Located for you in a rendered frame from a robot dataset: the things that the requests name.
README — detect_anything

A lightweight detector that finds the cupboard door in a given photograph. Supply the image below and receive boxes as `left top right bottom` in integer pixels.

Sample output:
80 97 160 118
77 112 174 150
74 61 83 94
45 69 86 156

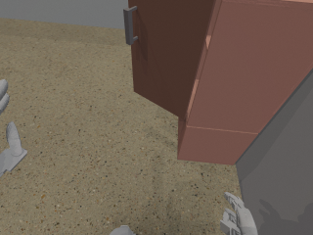
128 0 216 119

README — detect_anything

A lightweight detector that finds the right robot hand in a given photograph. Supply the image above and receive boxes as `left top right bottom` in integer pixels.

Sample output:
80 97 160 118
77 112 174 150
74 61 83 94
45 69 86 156
220 192 258 235

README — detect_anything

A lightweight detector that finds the left robot hand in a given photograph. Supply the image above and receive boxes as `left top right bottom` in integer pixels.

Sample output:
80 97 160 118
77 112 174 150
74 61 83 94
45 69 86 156
0 79 27 177

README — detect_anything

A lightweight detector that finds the handle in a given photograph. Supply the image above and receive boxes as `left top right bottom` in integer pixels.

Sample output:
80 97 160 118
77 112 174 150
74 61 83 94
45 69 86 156
123 6 138 45

